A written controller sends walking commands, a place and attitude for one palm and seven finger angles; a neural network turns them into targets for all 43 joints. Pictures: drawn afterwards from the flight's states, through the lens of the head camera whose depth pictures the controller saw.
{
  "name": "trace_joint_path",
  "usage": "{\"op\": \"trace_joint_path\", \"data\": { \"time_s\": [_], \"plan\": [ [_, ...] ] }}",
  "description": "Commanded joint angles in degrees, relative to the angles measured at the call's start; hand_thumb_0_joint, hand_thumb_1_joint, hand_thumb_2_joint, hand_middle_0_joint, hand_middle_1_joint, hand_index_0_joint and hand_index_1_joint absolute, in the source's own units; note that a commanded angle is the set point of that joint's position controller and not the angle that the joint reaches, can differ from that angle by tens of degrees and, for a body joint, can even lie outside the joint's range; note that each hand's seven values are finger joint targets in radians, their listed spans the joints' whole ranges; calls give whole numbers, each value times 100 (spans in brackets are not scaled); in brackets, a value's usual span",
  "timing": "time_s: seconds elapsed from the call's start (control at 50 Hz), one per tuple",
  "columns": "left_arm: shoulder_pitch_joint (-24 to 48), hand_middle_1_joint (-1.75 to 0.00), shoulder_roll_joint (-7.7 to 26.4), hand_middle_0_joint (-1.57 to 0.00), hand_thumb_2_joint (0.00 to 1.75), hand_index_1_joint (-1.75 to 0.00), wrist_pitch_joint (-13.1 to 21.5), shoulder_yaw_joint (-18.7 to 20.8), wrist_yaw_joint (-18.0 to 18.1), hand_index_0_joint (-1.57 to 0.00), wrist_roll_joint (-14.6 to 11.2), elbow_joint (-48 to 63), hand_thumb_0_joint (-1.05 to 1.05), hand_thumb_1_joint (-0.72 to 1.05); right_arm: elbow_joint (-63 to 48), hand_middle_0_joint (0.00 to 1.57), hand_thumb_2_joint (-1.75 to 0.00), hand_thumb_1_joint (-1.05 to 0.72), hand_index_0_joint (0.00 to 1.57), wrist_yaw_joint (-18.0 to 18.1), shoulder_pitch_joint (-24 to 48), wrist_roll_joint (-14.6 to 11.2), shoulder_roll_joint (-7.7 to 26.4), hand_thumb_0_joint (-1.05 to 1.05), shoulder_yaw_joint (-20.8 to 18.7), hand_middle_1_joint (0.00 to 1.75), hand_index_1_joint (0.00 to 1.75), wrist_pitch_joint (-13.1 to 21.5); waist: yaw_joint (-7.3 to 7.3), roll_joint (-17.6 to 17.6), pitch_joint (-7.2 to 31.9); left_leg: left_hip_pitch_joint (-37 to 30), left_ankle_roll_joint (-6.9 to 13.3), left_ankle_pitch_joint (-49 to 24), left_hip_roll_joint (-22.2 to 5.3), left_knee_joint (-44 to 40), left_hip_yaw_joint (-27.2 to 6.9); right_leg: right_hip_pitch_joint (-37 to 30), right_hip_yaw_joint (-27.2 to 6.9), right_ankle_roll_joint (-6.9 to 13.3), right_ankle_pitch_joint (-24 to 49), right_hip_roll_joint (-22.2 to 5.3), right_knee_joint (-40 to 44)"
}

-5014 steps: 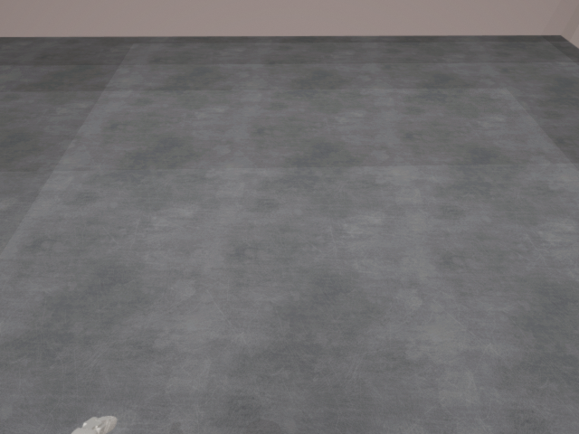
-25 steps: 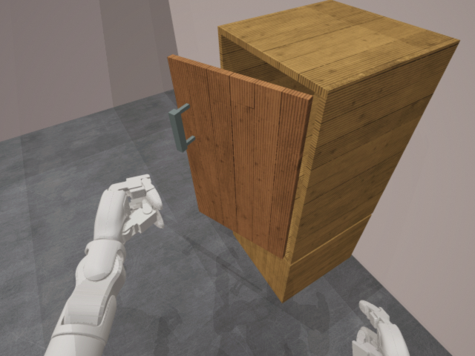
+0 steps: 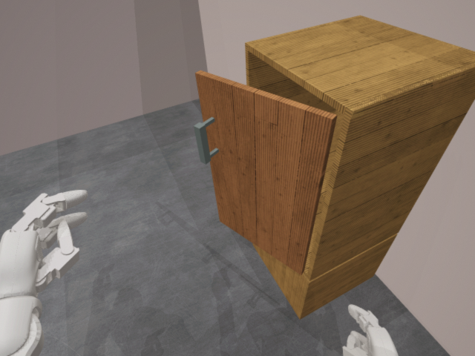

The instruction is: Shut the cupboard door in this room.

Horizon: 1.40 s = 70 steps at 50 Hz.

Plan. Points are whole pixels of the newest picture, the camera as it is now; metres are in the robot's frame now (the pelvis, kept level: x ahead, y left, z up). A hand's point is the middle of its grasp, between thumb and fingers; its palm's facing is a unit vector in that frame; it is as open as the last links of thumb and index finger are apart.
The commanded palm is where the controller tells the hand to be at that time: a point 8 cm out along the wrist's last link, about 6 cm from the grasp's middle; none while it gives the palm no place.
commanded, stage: draw the hand back to the body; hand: left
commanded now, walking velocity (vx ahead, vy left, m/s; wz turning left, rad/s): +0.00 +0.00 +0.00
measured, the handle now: (208, 140) +0.64 +0.16 +0.01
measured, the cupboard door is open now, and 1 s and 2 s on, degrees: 24 24 24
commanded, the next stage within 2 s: step back with the hand held close in 0.44 s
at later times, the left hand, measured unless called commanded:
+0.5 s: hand (66, 259) +0.19 +0.25 +0.16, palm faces +0.44 -0.80 -0.41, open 7.4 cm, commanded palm +0.14 +0.28 +0.17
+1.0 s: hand (33, 274) +0.17 +0.28 +0.15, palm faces +0.36 -0.79 -0.50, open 7.4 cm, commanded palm +0.11 +0.32 +0.17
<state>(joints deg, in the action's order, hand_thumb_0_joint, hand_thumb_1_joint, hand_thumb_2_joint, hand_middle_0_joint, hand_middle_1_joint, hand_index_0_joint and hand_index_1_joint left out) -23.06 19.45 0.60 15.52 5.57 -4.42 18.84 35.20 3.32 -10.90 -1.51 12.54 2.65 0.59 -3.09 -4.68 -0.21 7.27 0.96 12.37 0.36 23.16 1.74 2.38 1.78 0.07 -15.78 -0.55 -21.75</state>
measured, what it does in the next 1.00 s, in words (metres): stands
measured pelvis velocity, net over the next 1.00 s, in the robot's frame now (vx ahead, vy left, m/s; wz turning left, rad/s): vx -0.04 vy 0.02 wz -0.01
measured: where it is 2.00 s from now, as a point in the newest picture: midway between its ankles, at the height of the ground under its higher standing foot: outside the picture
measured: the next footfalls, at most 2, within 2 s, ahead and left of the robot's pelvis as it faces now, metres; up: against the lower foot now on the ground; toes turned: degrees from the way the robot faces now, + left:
right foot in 1.74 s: -0.20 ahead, -0.11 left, +0.00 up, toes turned +4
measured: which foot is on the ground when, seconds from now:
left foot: down 0.00-1.00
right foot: down 0.00-1.00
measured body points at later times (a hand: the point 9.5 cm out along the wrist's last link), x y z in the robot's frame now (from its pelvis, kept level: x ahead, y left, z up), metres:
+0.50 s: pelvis +0.00 -0.01 +0.00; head -0.03 -0.05 +0.45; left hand +0.16 +0.29 +0.18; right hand +0.19 -0.24 -0.08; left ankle +0.01 +0.11 -0.74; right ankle -0.04 -0.12 -0.74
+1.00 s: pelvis -0.04 +0.02 +0.00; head -0.03 +0.01 +0.45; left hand +0.14 +0.32 +0.18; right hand +0.13 -0.23 -0.09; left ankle +0.01 +0.11 -0.74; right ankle -0.04 -0.12 -0.74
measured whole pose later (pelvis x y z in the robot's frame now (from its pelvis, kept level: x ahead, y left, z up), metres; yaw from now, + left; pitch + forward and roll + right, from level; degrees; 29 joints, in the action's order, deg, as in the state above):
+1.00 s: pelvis -0.04 +0.02 +0.00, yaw -1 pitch +1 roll -1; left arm -32.0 25.2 7.1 22.3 7.5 -4.5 25.4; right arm 31.5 5.3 -10.3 -1.9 13.7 -1.0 -3.5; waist 0.3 -2.6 0.5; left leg 17.3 2.5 10.3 0.4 26.7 2.8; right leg 12.5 0.9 -1.5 -13.0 -0.8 -24.8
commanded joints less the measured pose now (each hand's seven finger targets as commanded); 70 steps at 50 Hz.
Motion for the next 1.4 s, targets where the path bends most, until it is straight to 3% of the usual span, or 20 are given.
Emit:
{"op": "trace_joint_path", "data": {
  "time_s": [0.0,0.04,0.12,0.18,0.3,0.52,0.54,0.56,0.58,0.64,0.68,0.8,0.94,1.08,1.2,1.26,1.28,1.3,1.34,1.38],
  "plan": [
    [93,-36,1375,-25,90,-36,485,1199,127,-25,-31,1493,0,90,-973,20,-90,-90,20,84,869,23,632,0,-324,30,30,450,-85,256,585,-423,80,-1438,-121,-151,-108,294,25,38,1621,71,274],
    [-39,-30,1337,-20,90,-30,539,1265,129,-20,-51,1599,0,90,-986,20,-90,-90,20,93,866,0,600,0,-330,30,30,481,-74,216,442,-371,80,-1314,-126,-150,-76,386,31,30,1499,58,260],
    [201,-30,974,-20,90,-30,522,854,116,-20,-15,1235,0,90,-883,20,-90,-90,20,123,780,-7,673,0,-370,30,30,559,58,304,87,-378,127,-952,-112,-186,-43,711,1,-12,1118,37,377],
    [347,-30,1103,-20,90,-30,574,939,146,-20,11,1300,0,90,-876,20,-90,-90,20,167,778,14,694,0,-402,30,30,596,15,459,301,-444,170,-1003,-84,-151,-39,638,-15,-19,1185,35,335],
    [254,-30,1395,-20,90,-30,643,1244,163,-20,3,1456,0,90,-839,20,-90,-90,20,187,824,40,642,0,-375,30,30,681,-86,173,404,-426,151,-1114,-46,-114,-17,465,-76,2,1372,19,386],
    [132,-30,1137,-20,90,-30,642,1076,76,-20,-52,1306,0,90,-898,20,-90,-90,20,153,829,28,592,0,-366,30,30,640,-38,163,239,-446,144,-1067,-59,-187,35,491,-89,-28,1314,20,481],
    [147,-30,1196,-20,90,-30,652,1132,83,-20,-47,1323,0,90,-898,20,-90,-90,20,153,832,41,606,0,-375,30,30,646,-48,287,236,-438,148,-1092,-56,-178,35,503,-72,-33,1344,36,484],
    [501,-30,1737,-20,90,-30,841,1615,124,-20,9,1558,0,90,-1028,20,-90,-90,20,134,796,23,727,0,-428,30,30,497,140,384,58,-107,228,-842,-166,240,-71,1045,-447,-91,1703,-318,731],
    [66,-30,1440,-20,90,-30,867,1353,105,-20,1,1167,0,90,-918,20,-90,-90,20,146,801,48,680,0,-437,30,30,399,188,570,174,-100,219,-772,-139,400,-82,1106,-471,-105,1903,-477,721],
    [-274,-30,1322,-20,90,-30,984,1232,111,-20,25,1192,0,90,-967,20,-90,-90,20,151,728,50,680,0,-495,30,30,223,219,531,544,-31,177,-1103,-173,416,-65,966,-339,-122,2344,-522,408],
    [-408,-30,1398,-20,90,-30,1008,1293,155,-20,13,1340,0,90,-1017,20,-90,-90,20,174,707,41,708,0,-531,30,30,127,235,314,788,-104,183,-1572,-226,372,-51,878,-271,-154,2644,-468,217],
    [-559,-30,1736,-20,90,-30,969,1585,259,-20,-27,1666,0,90,-1193,20,-90,-90,20,273,724,24,776,0,-584,30,30,-97,235,337,1102,-48,159,-2389,-367,258,-182,704,-158,-151,2745,-284,-132],
    [-847,-30,1633,-20,90,-30,1037,1549,343,-20,-30,1791,0,90,-1312,20,-90,-90,20,278,640,0,823,0,-593,30,30,-142,262,67,897,831,194,-1270,-516,-177,-421,562,-160,-145,1588,-96,-292],
    [-785,-30,1528,-20,90,-30,1276,1632,384,-20,118,1788,0,90,-1333,20,-90,-90,20,287,547,9,929,0,-607,30,30,102,282,-328,489,2973,466,1869,-839,-927,-970,-338,-229,-162,811,144,-1037],
    [-420,-30,1597,-20,90,-30,1459,1745,393,-20,267,1982,0,90,-1203,20,-90,-90,20,295,457,66,970,0,-638,30,30,380,286,-361,512,3649,569,2800,-995,-888,-1169,-514,-336,-158,486,273,-1475],
    [-329,-30,1458,-20,90,-30,1516,1632,402,-20,280,2097,0,90,-1162,20,-90,-90,20,263,389,79,909,0,-633,30,30,470,315,-215,479,3576,489,2840,-814,-436,-965,-117,-584,-57,-2,142,-1251],
    [-315,-30,1490,-20,90,-30,1533,1644,418,-20,279,2106,0,90,-1140,20,-90,-90,20,259,365,96,870,0,-638,30,30,490,320,48,414,3361,413,2680,-658,-98,-819,285,-809,18,-312,-4,-896],
    [-317,-30,1637,-20,90,-30,1538,1753,433,-20,269,2173,0,90,-1076,20,-90,-90,20,248,324,138,868,0,-646,30,30,511,330,263,452,2936,302,2370,-493,279,-699,758,-1104,135,-612,-225,-473],
    [-297,-30,1530,-20,90,-30,1534,1536,484,-20,201,2156,0,90,-967,20,-90,-90,20,204,248,169,701,0,-586,30,30,509,389,807,386,1915,56,1438,-195,1102,-419,1960,-1579,390,-1015,-784,287],
    [-156,-30,1594,-20,90,-30,1535,1470,573,-20,193,2122,0,90,-829,20,-90,-90,20,185,191,165,658,0,-579,30,30,471,448,1028,369,1246,-60,1005,-34,1765,-201,2680,-1632,533,-1102,-1140,651]
  ]
}}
